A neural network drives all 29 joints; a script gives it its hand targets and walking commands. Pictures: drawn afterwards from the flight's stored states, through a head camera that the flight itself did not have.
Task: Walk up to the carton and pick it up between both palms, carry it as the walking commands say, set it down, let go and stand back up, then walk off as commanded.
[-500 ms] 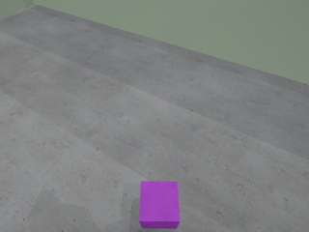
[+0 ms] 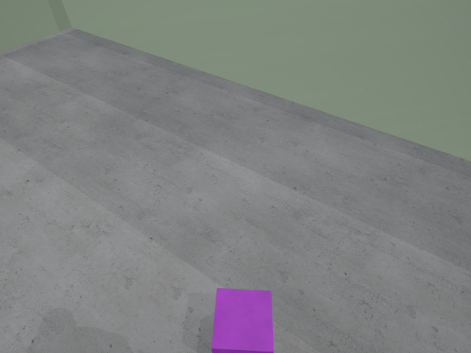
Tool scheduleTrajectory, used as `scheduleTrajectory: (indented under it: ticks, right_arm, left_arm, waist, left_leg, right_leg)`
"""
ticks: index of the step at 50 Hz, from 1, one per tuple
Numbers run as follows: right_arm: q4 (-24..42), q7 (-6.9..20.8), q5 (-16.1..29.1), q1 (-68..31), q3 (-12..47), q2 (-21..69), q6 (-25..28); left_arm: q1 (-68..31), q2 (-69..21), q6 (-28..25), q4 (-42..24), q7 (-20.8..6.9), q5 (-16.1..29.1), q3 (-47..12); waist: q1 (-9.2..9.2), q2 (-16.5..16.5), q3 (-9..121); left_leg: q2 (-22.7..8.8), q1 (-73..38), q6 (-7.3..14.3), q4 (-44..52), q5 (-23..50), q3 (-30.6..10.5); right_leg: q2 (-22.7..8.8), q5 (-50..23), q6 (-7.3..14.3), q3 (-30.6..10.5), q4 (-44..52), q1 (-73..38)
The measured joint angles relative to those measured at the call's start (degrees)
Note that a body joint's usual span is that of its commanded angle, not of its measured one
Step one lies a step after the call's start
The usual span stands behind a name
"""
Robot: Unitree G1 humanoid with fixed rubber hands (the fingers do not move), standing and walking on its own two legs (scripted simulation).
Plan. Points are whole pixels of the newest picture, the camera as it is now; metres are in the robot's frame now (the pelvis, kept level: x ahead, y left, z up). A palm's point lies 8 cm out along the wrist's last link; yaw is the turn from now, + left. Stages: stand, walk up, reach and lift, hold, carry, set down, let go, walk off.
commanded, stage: walk up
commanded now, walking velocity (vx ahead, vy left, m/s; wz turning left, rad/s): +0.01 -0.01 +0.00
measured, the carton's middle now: (242, 327) +0.37 -0.01 -0.66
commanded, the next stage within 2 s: none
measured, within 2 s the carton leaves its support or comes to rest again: neither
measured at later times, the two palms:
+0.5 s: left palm out of the picture -0.06 +0.17 -0.14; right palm out of the picture -0.05 -0.23 -0.14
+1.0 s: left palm out of the picture -0.05 +0.22 -0.14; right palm out of the picture -0.04 -0.26 -0.15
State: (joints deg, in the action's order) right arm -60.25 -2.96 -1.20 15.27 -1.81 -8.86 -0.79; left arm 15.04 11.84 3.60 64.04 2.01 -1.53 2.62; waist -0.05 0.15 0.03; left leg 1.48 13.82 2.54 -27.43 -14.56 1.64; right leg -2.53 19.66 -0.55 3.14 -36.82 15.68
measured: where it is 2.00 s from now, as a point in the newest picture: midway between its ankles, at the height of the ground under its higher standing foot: outside the picture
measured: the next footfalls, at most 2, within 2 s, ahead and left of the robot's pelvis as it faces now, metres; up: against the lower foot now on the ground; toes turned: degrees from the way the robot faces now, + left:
right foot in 0.04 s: +0.00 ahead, -0.14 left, +0.00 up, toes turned -3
right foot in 1.00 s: -0.08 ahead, -0.13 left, +0.00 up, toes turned -4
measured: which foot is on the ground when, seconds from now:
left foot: down 0.00-1.00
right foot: up 0.00-0.02, down 0.04-0.76, up 0.78-0.98, down 1.00-1.00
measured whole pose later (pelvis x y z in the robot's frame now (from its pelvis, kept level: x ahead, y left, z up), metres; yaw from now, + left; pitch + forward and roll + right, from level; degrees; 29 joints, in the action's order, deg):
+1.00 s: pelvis -0.08 -0.02 -0.01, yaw -2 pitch +2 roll +1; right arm -60.3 -2.6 -0.6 12.3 -2.7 -10.4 -1.8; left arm 15.7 10.4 1.2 60.0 1.5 -1.1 1.8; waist -0.3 -0.6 1.8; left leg -0.7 22.1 1.1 -28.8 -8.8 4.0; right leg -1.0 22.5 2.6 2.2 -31.0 12.0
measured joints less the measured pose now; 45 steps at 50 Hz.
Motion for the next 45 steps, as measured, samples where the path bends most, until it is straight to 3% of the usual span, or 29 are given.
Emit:
scheduleTrajectory:
  ticks: [2,4,6,12,28,35,37,40,43,45]
  right_arm:
    - [-0.1,0.4,0.3,0.1,0.0,0.8,0.5]
    - [-0.9,0.6,0.4,-0.8,0.3,1.0,1.0]
    - [-1.4,0.4,0.7,-0.7,0.1,0.8,1.4]
    - [-3.8,1.6,0.6,-0.1,0.8,0.9,1.2]
    - [-7.0,1.2,1.3,3.8,2.4,2.7,0.8]
    - [-4.2,0.6,1.9,1.1,0.8,0.3,0.0]
    - [-3.4,0.5,1.6,0.1,0.2,-0.4,-0.3]
    - [-1.7,0.2,1.1,-1.6,-0.4,-0.9,-0.3]
    - [0.3,-0.2,0.0,-3.2,-0.9,-1.6,-0.2]
    - [0.7,-0.3,-0.1,-3.4,-0.9,-1.9,-0.3]
  left_arm:
    - [1.7,0.0,-1.3,0.5,0.1,0.1,-0.3]
    - [2.5,-1.3,-2.2,1.5,0.3,0.5,-0.7]
    - [3.8,-3.0,-3.0,2.0,0.3,0.7,-1.5]
    - [4.7,-6.2,-3.8,2.6,0.1,0.5,-3.2]
    - [4.9,-5.3,-4.0,2.6,0.2,0.8,-3.3]
    - [2.6,-4.8,-3.4,-0.9,0.5,1.3,-2.0]
    - [1.7,-3.8,-2.6,-1.4,0.7,1.1,-1.3]
    - [0.1,-1.8,-1.4,-2.2,0.9,1.0,-0.2]
    - [-2.2,-0.8,-0.2,-3.3,0.6,0.3,0.3]
    - [-2.8,-0.8,-0.6,-3.7,0.2,-0.1,0.2]
  waist:
    - [-0.66,1.1,0.6]
    - [-1.27,0.3,-0.4]
    - [-0.61,-0.6,-0.8]
    - [-0.16,-0.2,-1.5]
    - [0.63,-0.1,-1.3]
    - [0.41,-2.7,-3.7]
    - [0.31,-2.0,-3.6]
    - [-0.15,0.2,-3.3]
    - [0.14,-0.1,-3.7]
    - [0.42,-0.7,-2.7]
  left_leg:
    - [0.9,0.1,-0.3,1.3,0.8,0.8]
    - [0.2,-0.7,-0.7,1.8,1.1,1.1]
    - [-0.3,-2.1,-0.9,3.3,1.8,0.7]
    - [-0.9,-4.0,-1.6,5.5,3.4,0.2]
    - [-2.1,-3.3,-2.9,5.4,4.1,-0.7]
    - [-3.3,5.5,-2.2,-5.8,0.6,-1.1]
    - [-3.1,7.3,-1.9,-8.2,-0.7,-1.0]
    - [-2.5,8.4,-1.0,-8.5,0.1,0.6]
    - [-2.9,8.5,-0.4,-6.3,2.2,0.9]
    - [-2.7,8.1,-0.5,-3.8,4.2,0.8]
  right_leg:
    - [-1.0,-4.0,-0.2,-1.3,7.6,-3.9]
    - [-0.3,-1.9,-0.9,-1.6,11.1,-6.1]
    - [0.3,-3.5,-0.6,-1.1,13.0,-7.6]
    - [1.0,-4.6,0.1,-0.7,14.4,-9.3]
    - [2.2,-5.1,1.5,0.2,14.4,-8.8]
    - [3.0,-3.5,1.5,1.3,7.7,-2.4]
    - [2.6,-2.5,1.2,1.3,5.0,-0.5]
    - [1.8,0.5,0.7,0.3,-1.6,3.5]
    - [2.4,9.5,0.8,0.0,-13.1,7.0]
    - [2.2,10.1,1.1,-0.2,-12.9,6.2]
